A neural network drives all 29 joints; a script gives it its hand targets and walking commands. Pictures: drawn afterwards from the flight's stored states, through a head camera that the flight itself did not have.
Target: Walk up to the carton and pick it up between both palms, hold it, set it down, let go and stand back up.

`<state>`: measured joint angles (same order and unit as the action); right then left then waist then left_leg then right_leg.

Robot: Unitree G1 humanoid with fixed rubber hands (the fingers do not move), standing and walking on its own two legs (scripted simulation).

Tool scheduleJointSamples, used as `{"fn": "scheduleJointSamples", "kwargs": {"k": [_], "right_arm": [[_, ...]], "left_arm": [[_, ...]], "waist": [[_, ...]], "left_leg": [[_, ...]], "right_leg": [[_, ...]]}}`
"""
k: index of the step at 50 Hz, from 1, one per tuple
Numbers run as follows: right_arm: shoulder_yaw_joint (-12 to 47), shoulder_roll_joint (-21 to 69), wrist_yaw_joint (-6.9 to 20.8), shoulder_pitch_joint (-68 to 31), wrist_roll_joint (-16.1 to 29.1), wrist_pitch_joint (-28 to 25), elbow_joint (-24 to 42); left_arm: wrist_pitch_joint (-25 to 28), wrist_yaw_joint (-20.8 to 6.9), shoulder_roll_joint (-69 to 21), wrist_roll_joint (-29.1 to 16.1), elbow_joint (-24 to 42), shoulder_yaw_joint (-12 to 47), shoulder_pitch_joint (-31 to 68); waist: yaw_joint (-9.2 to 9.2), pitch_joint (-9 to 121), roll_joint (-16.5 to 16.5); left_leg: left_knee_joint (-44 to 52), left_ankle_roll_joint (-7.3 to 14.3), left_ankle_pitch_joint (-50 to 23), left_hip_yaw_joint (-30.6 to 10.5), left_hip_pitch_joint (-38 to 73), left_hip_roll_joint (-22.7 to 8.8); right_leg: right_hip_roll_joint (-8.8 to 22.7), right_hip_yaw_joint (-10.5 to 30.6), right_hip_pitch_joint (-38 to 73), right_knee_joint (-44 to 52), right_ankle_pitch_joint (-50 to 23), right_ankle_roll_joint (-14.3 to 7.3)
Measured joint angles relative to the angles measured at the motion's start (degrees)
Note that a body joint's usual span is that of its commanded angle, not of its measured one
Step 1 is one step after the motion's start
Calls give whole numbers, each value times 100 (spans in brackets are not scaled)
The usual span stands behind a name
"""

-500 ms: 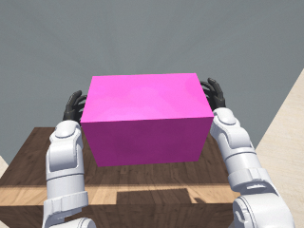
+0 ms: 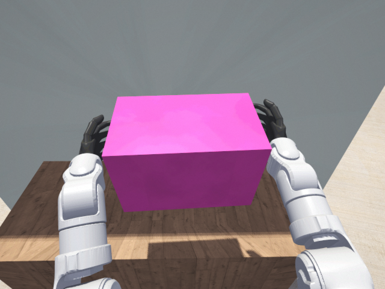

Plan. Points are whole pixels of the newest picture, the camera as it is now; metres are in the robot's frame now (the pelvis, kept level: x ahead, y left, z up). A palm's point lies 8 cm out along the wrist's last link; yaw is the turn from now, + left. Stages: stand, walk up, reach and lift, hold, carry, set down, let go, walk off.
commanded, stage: hold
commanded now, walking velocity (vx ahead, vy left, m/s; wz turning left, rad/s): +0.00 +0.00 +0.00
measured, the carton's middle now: (186, 152) +0.37 +0.00 +0.14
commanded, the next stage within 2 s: set down in 0.04 s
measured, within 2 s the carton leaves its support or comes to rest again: neither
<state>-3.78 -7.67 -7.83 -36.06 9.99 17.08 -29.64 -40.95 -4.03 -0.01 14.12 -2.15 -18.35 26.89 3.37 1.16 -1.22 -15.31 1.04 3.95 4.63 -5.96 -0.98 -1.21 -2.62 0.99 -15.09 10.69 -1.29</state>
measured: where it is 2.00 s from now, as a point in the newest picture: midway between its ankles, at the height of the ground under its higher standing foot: outside the picture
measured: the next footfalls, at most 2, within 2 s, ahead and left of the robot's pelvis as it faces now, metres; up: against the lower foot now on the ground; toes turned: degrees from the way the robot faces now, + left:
none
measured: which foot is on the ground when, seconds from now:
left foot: down 0.00-1.00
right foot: down 0.00-1.00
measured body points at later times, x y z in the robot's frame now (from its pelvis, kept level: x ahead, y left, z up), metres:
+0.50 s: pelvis +0.01 +0.00 +0.00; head -0.03 +0.02 +0.45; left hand +0.36 +0.19 +0.14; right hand +0.38 -0.18 +0.16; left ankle +0.06 +0.11 -0.75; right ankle -0.02 -0.10 -0.75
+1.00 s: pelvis +0.02 +0.00 +0.00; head +0.01 +0.02 +0.45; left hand +0.39 +0.18 +0.11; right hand +0.39 -0.19 +0.12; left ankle +0.06 +0.11 -0.75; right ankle -0.02 -0.10 -0.75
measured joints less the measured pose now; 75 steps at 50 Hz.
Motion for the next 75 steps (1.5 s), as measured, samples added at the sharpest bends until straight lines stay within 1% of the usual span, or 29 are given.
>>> {"fn": "scheduleJointSamples", "kwargs": {"k": [2, 5, 9, 13, 18, 21, 28, 34, 37, 41, 45, 53, 57, 63, 69, 75], "right_arm": [[15, -6, -2, 1, 14, 3, 10], [-201, 88, 46, -217, -195, -2, -372], [-278, 134, 49, -162, -258, -208, -424], [-175, 114, -16, -16, -227, -480, -214], [-145, 218, -33, 180, -383, -773, -141], [-178, 293, -13, 334, -488, -967, -191], [-399, 446, 47, 592, -744, -1418, -380], [-563, 455, 79, 679, -853, -1732, -449], [-629, 446, 85, 640, -911, -1823, -525], [-679, 440, 77, 561, -981, -1874, -685], [-653, 431, 72, 570, -982, -1984, -796], [-632, 448, 54, 636, -991, -2210, -951], [-735, 477, 69, 606, -1077, -2325, -1129], [-1035, 523, 111, 480, -1306, -2523, -1456], [-1272, 527, 137, 343, -1518, -2731, -1759], [-1546, 559, 163, 204, -1766, -2963, -2119]], "left_arm": [[-5, 2, 2, -8, 26, 3, -18], [46, -29, 51, 32, -462, -103, 275], [243, -22, 114, -28, -622, -51, 322], [603, -5, 141, -98, -564, 13, 215], [981, -135, 21, 71, -518, -112, -5], [1163, -167, -14, 112, -567, -113, -136], [1516, -113, 45, 21, -892, 27, -212], [1851, 2, 117, -147, -1210, 199, -136], [2008, 21, 117, -157, -1415, 191, -37], [2127, -30, 67, -48, -1665, 67, 86], [2239, -46, 38, -7, -1738, 26, 46], [2534, -11, 83, -69, -1961, 75, -58], [2676, 22, 130, -117, -2217, 108, -3], [2992, 52, 189, -127, -2845, 91, 272], [3398, 57, 193, -77, -3477, -40, 529], [3779, 63, 226, -22, -4087, -177, 742]], "waist": [[3, 2, 0], [20, -95, -38], [39, -40, -56], [39, -73, -58], [43, -164, -126], [14, -199, -170], [-73, -265, -210], [-102, -220, -150], [-103, -216, -132], [-109, -261, -149], [-102, -277, -180], [-117, -278, -215], [-131, -213, -198], [-167, -132, -129], [-208, -77, -66], [-241, -76, -70]], "left_leg": [[-6, -4, 1, -1, -7, -4], [29, 14, -20, -32, 51, 25], [-2, -4, -25, -81, -63, 35], [-59, -10, 39, -101, -17, 28], [-26, -13, 87, -88, 206, 48], [-23, -21, 104, -86, 260, 55], [-47, -31, 98, -109, 145, 55], [-54, -32, 78, -120, -55, 49], [-36, -24, 82, -105, -70, 48], [-2, -19, 94, -68, -19, 47], [-19, -35, 129, -57, -22, 39], [-76, -58, 177, -75, -100, 24], [-75, -65, 158, -93, -213, 21], [-38, -61, 108, -100, -348, 18], [6, -50, 73, -57, -425, 7], [58, -43, 41, -5, -471, -3]], "right_leg": [[-4, -1, -4, 2, -3, -1], [20, -36, 26, -56, 33, 6], [26, -86, -60, -69, 48, 1], [17, -100, 46, -7, 49, 7], [35, -87, 264, 25, 92, 11], [42, -86, 312, 12, 120, 5], [42, -110, 196, -32, 133, -6], [35, -122, 14, -5, 100, -5], [34, -105, -5, 16, 92, 2], [36, -67, 25, 36, 99, 11], [30, -55, 37, 58, 109, 8], [14, -71, 0, 78, 122, -4], [9, -89, -107, 80, 109, -11], [4, -96, -250, 96, 74, -12], [-2, -53, -362, 105, 38, -5], [-6, -2, -452, 102, 15, 0]]}}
